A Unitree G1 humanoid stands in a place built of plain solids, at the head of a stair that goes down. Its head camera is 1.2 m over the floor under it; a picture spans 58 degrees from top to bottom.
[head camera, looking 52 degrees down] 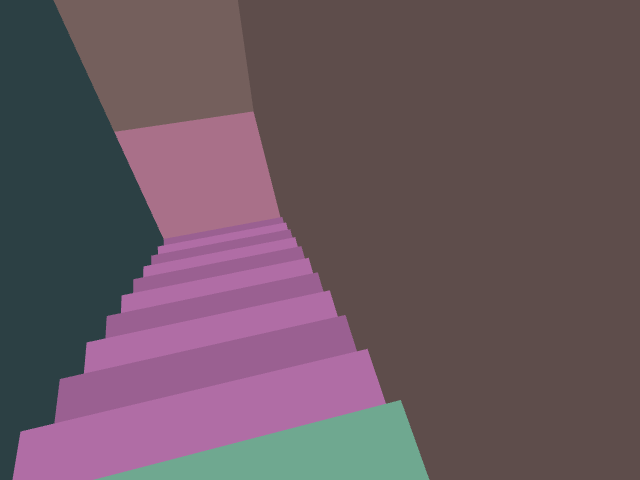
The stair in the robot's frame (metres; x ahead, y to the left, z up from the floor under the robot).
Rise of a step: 0.19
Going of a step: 0.24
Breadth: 1.10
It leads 14 degrees to the left of straight ahead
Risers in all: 11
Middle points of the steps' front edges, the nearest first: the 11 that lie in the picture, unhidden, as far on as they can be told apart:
0.25 0.32 0.00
0.48 0.37 -0.19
0.72 0.43 -0.38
0.95 0.49 -0.57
1.18 0.55 -0.76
1.41 0.60 -0.95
1.64 0.66 -1.14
1.88 0.72 -1.33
2.11 0.78 -1.52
2.34 0.83 -1.71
2.57 0.89 -1.90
